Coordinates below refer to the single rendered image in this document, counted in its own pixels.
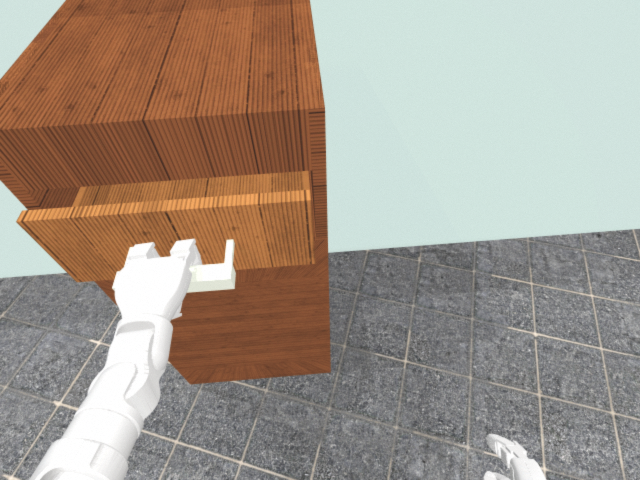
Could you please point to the robot right hand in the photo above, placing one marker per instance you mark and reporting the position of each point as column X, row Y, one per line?
column 514, row 457

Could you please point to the drawer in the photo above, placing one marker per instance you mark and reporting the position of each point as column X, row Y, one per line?
column 269, row 217

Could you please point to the cabinet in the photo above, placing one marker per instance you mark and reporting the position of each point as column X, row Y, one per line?
column 131, row 91

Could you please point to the robot left hand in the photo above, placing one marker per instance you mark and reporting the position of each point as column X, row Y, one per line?
column 153, row 284

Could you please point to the handle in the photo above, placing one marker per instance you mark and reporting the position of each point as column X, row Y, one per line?
column 210, row 277

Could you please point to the left robot forearm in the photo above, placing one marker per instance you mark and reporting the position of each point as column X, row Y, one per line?
column 98, row 441

